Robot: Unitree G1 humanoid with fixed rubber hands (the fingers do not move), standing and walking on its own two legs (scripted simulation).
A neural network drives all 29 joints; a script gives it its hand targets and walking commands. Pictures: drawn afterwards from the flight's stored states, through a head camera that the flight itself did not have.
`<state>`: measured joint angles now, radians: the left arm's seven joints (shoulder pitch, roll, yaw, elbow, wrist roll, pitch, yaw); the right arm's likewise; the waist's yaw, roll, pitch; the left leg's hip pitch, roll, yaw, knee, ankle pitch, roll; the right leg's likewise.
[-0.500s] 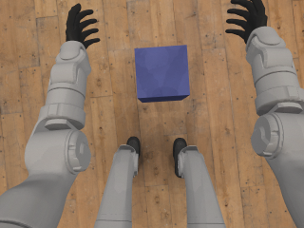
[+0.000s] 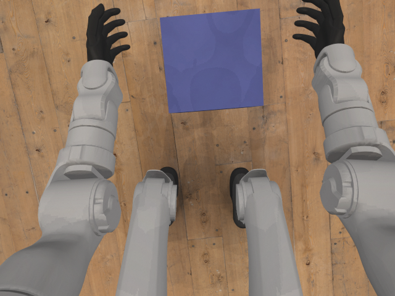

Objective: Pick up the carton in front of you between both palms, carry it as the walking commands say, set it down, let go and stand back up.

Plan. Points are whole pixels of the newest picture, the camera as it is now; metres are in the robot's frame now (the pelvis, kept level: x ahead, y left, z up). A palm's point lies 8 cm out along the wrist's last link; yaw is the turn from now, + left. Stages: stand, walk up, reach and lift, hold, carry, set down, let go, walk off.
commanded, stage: reach and lift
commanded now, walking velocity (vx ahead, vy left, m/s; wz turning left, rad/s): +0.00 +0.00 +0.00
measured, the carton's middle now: (210, 72) +0.51 -0.03 -0.40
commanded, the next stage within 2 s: none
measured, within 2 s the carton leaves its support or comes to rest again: leaves its support in 1.26 s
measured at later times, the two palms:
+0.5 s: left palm (134, 74) +0.50 +0.16 -0.33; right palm (286, 62) +0.51 -0.20 -0.33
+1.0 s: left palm (146, 72) +0.50 +0.13 -0.32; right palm (274, 59) +0.52 -0.17 -0.32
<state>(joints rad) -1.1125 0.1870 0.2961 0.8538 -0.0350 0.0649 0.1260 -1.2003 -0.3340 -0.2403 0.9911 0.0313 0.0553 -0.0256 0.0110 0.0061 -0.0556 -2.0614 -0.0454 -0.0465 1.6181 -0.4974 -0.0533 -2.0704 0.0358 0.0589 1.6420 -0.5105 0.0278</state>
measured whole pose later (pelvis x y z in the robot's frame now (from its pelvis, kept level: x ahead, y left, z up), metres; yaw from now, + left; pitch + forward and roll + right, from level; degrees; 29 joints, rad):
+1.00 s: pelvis -0.04 +0.00 -0.15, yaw +0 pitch +37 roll +2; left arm -1.49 0.22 0.16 1.12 -0.18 0.04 0.18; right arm -1.58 -0.40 0.01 1.24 0.21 0.06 -0.09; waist 0.02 0.02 0.40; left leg -2.25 -0.05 -0.03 2.15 -0.55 -0.07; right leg -2.26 0.03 0.05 2.18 -0.56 0.03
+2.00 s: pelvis -0.03 +0.01 -0.01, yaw -3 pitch +43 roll +1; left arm -1.00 -0.06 0.50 0.62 0.21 0.38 0.08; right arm -1.06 -0.05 -0.43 0.74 -0.22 0.38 -0.02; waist 0.01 0.01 -0.18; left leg -1.96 -0.12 -0.10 1.70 -0.49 -0.08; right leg -1.97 0.11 0.10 1.70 -0.48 0.07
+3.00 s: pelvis +0.07 +0.01 +0.24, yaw -3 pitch +7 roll +0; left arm -0.27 -0.15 0.27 0.44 0.21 0.46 0.04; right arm -0.28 0.14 -0.27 0.46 -0.21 0.46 -0.03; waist 0.00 0.00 -0.14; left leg -0.42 -0.06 -0.15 0.59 -0.28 -0.02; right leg -0.43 0.05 0.14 0.59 -0.28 0.02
